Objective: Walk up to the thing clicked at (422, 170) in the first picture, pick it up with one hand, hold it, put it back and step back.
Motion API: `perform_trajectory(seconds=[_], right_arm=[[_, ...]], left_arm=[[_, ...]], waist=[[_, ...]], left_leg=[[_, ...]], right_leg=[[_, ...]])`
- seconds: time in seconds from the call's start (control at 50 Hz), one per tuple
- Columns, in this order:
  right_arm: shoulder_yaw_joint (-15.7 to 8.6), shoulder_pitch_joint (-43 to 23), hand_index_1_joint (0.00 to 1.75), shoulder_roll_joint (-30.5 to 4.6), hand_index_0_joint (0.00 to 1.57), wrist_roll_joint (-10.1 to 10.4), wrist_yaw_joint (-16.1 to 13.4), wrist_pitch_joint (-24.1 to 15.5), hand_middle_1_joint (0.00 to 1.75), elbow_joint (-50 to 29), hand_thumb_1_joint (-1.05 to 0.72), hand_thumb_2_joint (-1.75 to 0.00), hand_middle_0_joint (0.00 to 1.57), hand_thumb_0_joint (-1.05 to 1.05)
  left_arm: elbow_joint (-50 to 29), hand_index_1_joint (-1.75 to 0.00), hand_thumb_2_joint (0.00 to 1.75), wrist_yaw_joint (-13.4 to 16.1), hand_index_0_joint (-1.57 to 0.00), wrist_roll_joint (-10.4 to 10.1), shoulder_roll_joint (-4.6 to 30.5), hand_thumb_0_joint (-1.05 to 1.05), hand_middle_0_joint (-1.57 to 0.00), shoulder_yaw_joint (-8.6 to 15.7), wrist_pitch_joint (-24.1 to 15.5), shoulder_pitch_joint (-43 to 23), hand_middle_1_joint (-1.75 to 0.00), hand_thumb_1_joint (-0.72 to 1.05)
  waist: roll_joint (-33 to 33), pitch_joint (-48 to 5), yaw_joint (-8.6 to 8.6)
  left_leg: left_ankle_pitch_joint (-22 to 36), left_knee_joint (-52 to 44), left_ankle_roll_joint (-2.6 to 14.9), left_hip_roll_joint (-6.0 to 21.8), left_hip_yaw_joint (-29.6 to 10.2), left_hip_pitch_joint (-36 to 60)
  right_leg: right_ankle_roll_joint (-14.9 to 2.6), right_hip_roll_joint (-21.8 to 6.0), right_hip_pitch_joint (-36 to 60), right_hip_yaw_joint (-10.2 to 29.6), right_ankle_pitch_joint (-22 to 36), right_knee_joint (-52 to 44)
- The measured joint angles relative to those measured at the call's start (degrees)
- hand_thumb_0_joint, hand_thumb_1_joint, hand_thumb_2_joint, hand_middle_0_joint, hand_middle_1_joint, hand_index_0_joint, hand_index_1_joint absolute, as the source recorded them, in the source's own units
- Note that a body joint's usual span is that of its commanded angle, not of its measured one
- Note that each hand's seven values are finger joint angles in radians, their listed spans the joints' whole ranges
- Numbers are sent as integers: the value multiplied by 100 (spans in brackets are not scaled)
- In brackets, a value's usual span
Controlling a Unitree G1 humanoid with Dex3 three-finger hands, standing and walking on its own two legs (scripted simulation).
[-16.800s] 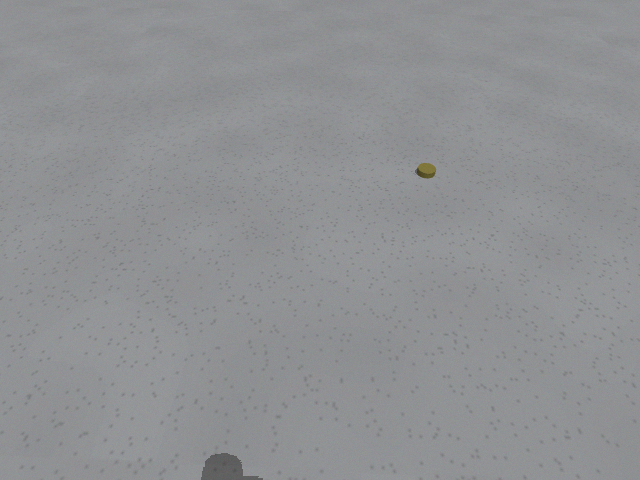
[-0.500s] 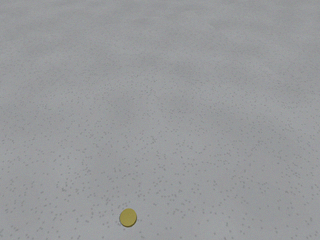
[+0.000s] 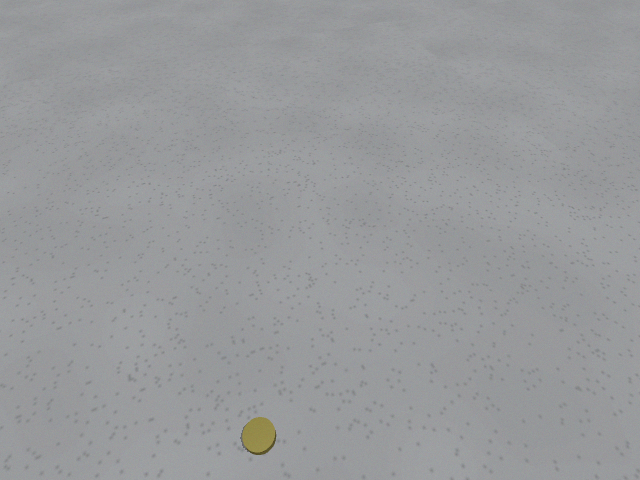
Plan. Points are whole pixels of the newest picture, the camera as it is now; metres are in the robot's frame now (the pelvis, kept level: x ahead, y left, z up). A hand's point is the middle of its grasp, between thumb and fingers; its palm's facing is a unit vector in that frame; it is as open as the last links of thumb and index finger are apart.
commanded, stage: walk up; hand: left
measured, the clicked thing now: (259, 435) +0.38 +0.20 -0.76
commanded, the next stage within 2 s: none
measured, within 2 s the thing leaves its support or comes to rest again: neither
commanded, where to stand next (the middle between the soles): +0.04 +0.02 m, yaw +0 degrees
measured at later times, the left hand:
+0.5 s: hand out of the picture +0.08 +0.26 -0.15, palm faces -0.03 -0.93 -0.37, open 7.4 cm
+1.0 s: hand out of the picture +0.07 +0.34 -0.17, palm faces -0.01 -0.93 -0.36, open 7.4 cm
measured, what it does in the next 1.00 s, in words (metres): steps on the spot: left foot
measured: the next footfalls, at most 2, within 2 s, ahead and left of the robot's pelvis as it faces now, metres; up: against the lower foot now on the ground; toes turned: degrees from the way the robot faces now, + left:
left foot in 0.86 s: -0.02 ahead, +0.17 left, +0.00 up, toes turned +0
right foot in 1.36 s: +0.06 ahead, -0.11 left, +0.00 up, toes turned +4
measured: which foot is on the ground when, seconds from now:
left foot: down 0.00-0.66, up 0.68-0.84, down 0.86-1.00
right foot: down 0.00-0.86, up 0.88-1.00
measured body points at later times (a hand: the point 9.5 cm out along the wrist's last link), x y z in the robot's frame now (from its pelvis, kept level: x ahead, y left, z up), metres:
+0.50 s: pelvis +0.00 +0.00 +0.00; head +0.02 +0.00 +0.45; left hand +0.08 +0.31 -0.13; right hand +0.09 -0.31 -0.13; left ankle +0.07 +0.12 -0.74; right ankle -0.02 -0.14 -0.74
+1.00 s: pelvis -0.02 +0.07 -0.01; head +0.01 +0.10 +0.44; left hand +0.07 +0.39 -0.15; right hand +0.02 -0.24 -0.12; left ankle -0.06 +0.17 -0.74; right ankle -0.03 -0.10 -0.69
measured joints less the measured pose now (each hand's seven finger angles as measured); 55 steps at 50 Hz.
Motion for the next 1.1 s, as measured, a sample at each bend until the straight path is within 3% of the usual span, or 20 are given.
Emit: perform_trajectory(seconds=[0.54,0.62,0.66,0.72,0.78,0.84,0.88,0.92,0.98,1.1], right_arm=[[35,-6,30,-13,20,-34,10,33,30,15,-90,-90,20,0],[-45,-63,30,-98,20,-53,43,142,30,-168,-90,-90,20,0],[-103,-99,30,-192,20,-48,55,197,30,-289,-90,-90,20,0],[-204,-53,30,-309,20,-89,82,338,30,-493,-90,-90,20,0],[-278,79,30,-377,20,-93,111,390,30,-687,-90,-90,20,0],[-293,268,30,-389,20,-82,101,252,30,-735,-90,-90,20,0],[-298,387,30,-262,20,-123,23,51,30,-657,-90,-90,20,0],[-193,562,30,-89,20,-165,-27,-116,30,-593,-90,-90,20,0],[-64,884,30,94,20,-136,-83,-277,30,-513,-90,-90,20,0],[-36,1239,31,172,21,-50,-373,-531,30,-606,-90,-90,21,0]], left_arm=[[-80,-30,90,-21,-21,-2,50,1,-20,-19,33,-199,-30,90],[-210,-30,90,50,-21,-88,57,1,-20,37,60,-193,-30,90],[-308,-30,90,85,-21,-93,64,1,-20,69,94,-223,-30,90],[-473,-30,90,139,-21,-12,78,1,-20,124,152,-209,-30,90],[-614,-30,90,188,-21,73,121,1,-20,163,157,-175,-30,90],[-731,-30,90,182,-21,154,229,1,-20,155,123,-169,-30,90],[-796,-30,90,134,-21,160,348,1,-20,158,160,-228,-30,90],[-810,-30,90,124,-21,140,369,1,-20,175,230,-230,-30,90],[-727,-30,90,57,-21,84,366,1,-20,140,277,-145,-30,91],[-854,-30,90,-137,-21,68,480,1,-20,260,457,42,-30,90]], waist=[[-94,-11,-45],[-12,201,-48],[69,358,-50],[65,459,-23],[-28,417,-44],[-112,310,-101],[-379,347,-100],[-523,361,-56],[-533,192,-136],[-715,193,-129]], left_leg=[[83,-85,-3,-30,-28,28],[9,230,10,-29,-42,-180],[-92,590,48,-37,-60,-357],[-1232,1862,62,-219,-101,-661],[-1903,2854,76,-329,-129,-741],[-1957,1934,92,-141,-64,-203],[-1528,1322,122,-284,45,103],[-1527,1329,184,-345,107,193],[-1381,963,231,-272,-20,430],[-1167,377,196,-201,51,920]], right_leg=[[-10,-27,-17,-30,7,40],[-9,-18,-219,-36,-87,362],[-7,-17,-330,-56,-166,596],[18,-139,-522,-9,-302,945],[21,-332,-762,53,-349,1132],[111,-488,-1010,49,-429,1335],[-34,-634,-1222,270,-812,1902],[-169,-304,-1370,662,-1293,2585],[-241,138,-1473,729,-1322,3131],[-255,298,-1727,872,-564,3409]])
